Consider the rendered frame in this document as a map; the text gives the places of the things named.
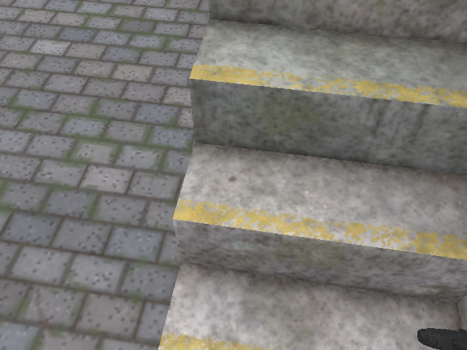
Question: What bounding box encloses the right robot hand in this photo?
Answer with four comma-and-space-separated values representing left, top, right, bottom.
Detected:
417, 328, 467, 350

